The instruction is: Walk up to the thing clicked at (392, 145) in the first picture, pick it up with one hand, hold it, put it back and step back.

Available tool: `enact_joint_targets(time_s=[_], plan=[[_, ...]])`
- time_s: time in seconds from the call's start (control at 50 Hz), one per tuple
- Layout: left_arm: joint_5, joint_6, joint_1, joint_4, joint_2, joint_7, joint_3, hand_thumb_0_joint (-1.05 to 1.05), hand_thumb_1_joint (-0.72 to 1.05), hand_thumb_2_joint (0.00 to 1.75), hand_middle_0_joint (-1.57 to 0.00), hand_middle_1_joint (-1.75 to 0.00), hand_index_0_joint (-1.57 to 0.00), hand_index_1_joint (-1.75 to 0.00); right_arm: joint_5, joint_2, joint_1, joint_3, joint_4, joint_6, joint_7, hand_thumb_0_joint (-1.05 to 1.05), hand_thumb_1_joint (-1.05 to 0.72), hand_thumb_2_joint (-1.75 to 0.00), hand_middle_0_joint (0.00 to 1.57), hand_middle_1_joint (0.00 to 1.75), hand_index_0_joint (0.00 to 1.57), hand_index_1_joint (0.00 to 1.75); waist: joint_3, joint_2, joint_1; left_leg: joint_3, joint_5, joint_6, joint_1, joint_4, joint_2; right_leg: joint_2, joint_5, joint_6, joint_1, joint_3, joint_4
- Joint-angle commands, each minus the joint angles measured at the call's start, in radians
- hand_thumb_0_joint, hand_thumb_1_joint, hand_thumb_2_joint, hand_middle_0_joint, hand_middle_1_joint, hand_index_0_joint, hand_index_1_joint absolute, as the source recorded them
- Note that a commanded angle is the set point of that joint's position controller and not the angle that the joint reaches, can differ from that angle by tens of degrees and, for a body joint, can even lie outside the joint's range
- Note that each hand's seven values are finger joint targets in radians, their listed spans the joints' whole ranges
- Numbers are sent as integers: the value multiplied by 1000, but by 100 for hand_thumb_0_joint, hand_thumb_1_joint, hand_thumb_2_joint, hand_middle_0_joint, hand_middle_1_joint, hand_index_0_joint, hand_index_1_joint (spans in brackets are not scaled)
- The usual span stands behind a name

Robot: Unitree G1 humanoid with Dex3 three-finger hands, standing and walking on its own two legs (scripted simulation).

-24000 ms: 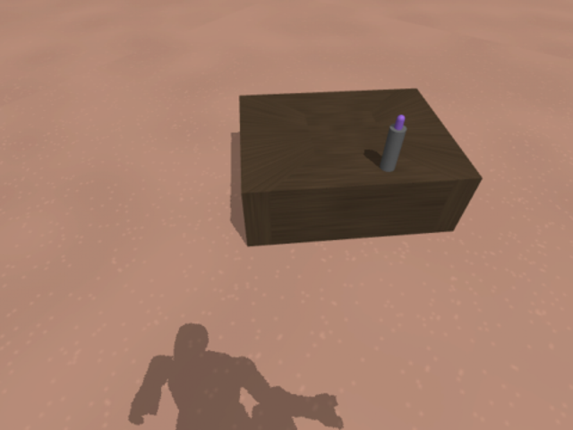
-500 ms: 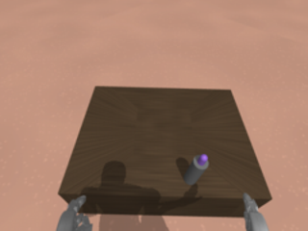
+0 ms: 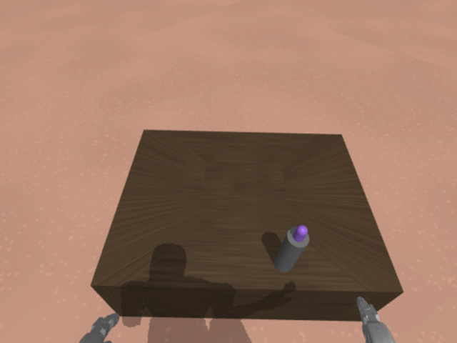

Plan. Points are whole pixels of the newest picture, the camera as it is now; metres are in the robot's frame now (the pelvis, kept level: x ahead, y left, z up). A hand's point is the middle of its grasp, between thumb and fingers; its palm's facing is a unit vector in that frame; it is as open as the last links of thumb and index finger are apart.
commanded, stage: home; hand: right
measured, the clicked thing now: (292, 247) +0.46 -0.18 -0.29
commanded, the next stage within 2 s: stand in 1.46 s
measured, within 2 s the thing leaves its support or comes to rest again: neither
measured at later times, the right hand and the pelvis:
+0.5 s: hand out of the picture +0.05 -0.25 -0.11, palm faces +0.01 +0.92 -0.38, open 17.3 cm; pelvis +0.00 +0.00 +0.04, yaw -1 degrees
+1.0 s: hand out of the picture +0.06 -0.24 -0.12, palm faces -0.01 +0.93 -0.36, open 17.4 cm; pelvis +0.00 +0.00 +0.04, yaw +0 degrees
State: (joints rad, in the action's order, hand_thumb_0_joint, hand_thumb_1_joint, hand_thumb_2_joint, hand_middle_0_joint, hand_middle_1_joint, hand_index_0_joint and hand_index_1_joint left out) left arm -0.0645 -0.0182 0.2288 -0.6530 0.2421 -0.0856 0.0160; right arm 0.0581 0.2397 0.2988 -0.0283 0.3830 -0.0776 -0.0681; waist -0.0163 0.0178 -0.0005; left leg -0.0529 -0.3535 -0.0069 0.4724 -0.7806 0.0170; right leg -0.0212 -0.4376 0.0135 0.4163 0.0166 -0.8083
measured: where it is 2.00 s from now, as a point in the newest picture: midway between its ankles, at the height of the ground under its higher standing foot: outside the picture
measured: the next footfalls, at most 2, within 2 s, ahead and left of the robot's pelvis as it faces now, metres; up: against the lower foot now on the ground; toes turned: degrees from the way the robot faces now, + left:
none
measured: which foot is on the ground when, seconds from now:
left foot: down 0.00-1.00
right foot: down 0.00-1.00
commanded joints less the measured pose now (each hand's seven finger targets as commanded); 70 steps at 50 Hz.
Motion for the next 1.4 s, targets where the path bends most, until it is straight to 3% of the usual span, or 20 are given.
enact_joint_targets(time_s=[0.0, 0.06, 0.1, 0.22, 0.36, 0.38, 0.5, 0.56, 0.66, 0.72, 0.78, 0.9, 0.94, 1.12, 1.16, 1.2, 1.28, 1.38], plan=[[-4, -16, -95, 50, 204, 42, -72, 0, 90, 90, -20, -30, -20, -30, 2, 205, -42, 99, 103, 96, 38, 0, 48, -9, 6, 6, 6, 6, -97, -25, -17, 92, 171, -25, -219, 202, 76, -33, 211, -35, -55, 69, 239], [10, -10, -77, -16, 198, 55, -72, 0, 90, 90, -20, -30, -20, -30, -10, 211, -99, 90, 203, 103, 39, 0, 50, -8, 6, 6, 6, 6, -62, -3, -5, 95, 142, -23, -204, 257, 82, -35, 216, -27, -111, 73, 305], [13, -9, -74, -54, 206, 56, -72, 0, 90, 90, -20, -30, -20, -30, -12, 213, -110, 87, 266, 107, 39, 0, 52, -7, 6, 6, 6, 6, -54, 36, -11, 78, 219, -18, -251, 256, 74, -47, 288, -28, -132, 88, 340], [20, 6, -63, -148, 225, 55, -75, 0, 90, 90, -20, -30, -20, -30, -17, 242, -122, 89, 427, 105, 34, 0, 55, -6, 5, 5, 5, 5, -7, -5, -13, 83, 234, -5, -295, 343, 82, -52, 287, -26, -192, 88, 430], [28, 23, -57, -251, 239, 58, -69, 0, 90, 90, -20, -30, -20, -30, -27, 282, -135, 83, 553, 105, 27, 0, 53, -7, 5, 6, 5, 6, 21, -58, -6, 128, 146, -1, -294, 476, 108, -43, 280, -22, -265, 72, 454], [28, 23, -41, -266, 240, 58, -68, 0, 90, 90, -20, -30, -20, -30, -27, 287, -153, 83, 564, 104, 27, 0, 54, -6, 5, 5, 5, 5, 32, -48, 6, 128, 144, -4, -306, 474, 112, -48, 278, -21, -261, 75, 467], [31, 22, -67, -317, 260, 62, -63, 0, 90, 90, -20, -30, -20, -30, -29, 286, -135, 75, 630, 95, 30, 0, 55, -6, 5, 5, 5, 5, 65, -27, -14, 115, 98, 2, -303, 485, 98, -50, 199, -19, -225, 82, 518], [30, 17, -68, -333, 267, 60, -60, 0, 90, 90, -20, -30, -20, -30, -31, 280, -153, 73, 640, 98, 31, 0, 56, -5, 5, 5, 5, 5, 35, 6, -12, 107, 189, -1, -357, 459, 99, -63, 239, -20, -225, 88, 534], [35, 17, -87, -354, 272, 59, -58, 0, 90, 90, -20, -30, -20, -30, -33, 285, -148, 67, 667, 95, 31, 0, 57, -4, 5, 5, 5, 5, 46, -22, -17, 113, 146, -3, -341, 476, 100, -63, 230, -20, -236, 82, 535], [35, 15, -89, -368, 269, 58, -54, 0, 90, 90, -20, -30, -20, -30, -34, 283, -156, 66, 679, 95, 32, 0, 56, -4, 5, 5, 5, 5, 48, -2, -16, 111, 186, -1, -355, 471, 103, -68, 232, -20, -230, 88, 547], [40, 15, -91, -375, 271, 60, -55, 0, 90, 90, -20, -30, -20, -30, -36, 286, -157, 65, 687, 100, 31, 0, 56, -4, 5, 5, 5, 5, 21, -34, -13, 111, 210, -4, -367, 480, 106, -72, 299, -23, -268, 86, 530], [38, 12, -90, -395, 272, 59, -50, 0, 90, 90, -20, -30, -20, -30, -39, 290, -186, 64, 689, 98, 35, 0, 55, -5, 5, 5, 5, 5, 42, -1, -8, 113, 222, -7, -374, 477, 106, -78, 274, -18, -244, 81, 550], [41, 13, -90, -400, 268, 62, -49, 0, 90, 90, -20, -30, -20, -30, -38, 289, -181, 61, 699, 96, 36, 0, 56, -5, 5, 5, 5, 5, 58, -23, -8, 115, 171, -4, -368, 489, 104, -72, 240, -17, -224, 78, 553], [42, 10, -111, -405, 278, 63, -52, 0, 90, 90, -20, -30, -20, -30, -43, 294, -203, 64, 702, 99, 39, 0, 54, -6, 5, 5, 5, 5, 24, -17, -10, 114, 218, -6, -374, 493, 104, -84, 288, -20, -262, 80, 553], [44, 6, -114, -402, 281, 63, -52, 0, 90, 90, -20, -30, -20, -30, -44, 294, -209, 63, 700, 103, 40, 0, 55, -5, 5, 5, 5, 5, 0, -19, -11, 114, 291, -9, -399, 482, 111, -91, 341, -20, -281, 81, 545], [45, 9, -127, -405, 282, 63, -53, 0, 90, 90, -20, -30, -20, -30, -43, 292, -210, 62, 705, 102, 39, 0, 56, -5, 5, 5, 5, 5, 10, -22, -13, 116, 268, -7, -387, 490, 112, -89, 324, -20, -287, 76, 539], [42, 7, -121, -405, 279, 62, -52, 0, 90, 90, -20, -30, -20, -30, -45, 304, -228, 66, 698, 103, 39, 0, 54, -6, 5, 5, 5, 5, -5, -13, -7, 114, 336, -12, -410, 480, 117, -91, 368, -16, -294, 71, 544], [44, 8, -119, -409, 277, 63, -51, 0, 90, 90, -20, -30, -20, -30, -45, 308, -239, 68, 701, 100, 41, 0, 55, -5, 5, 5, 5, 5, 16, -13, -7, 115, 299, -7, -397, 490, 112, -92, 338, -15, -284, 71, 559]])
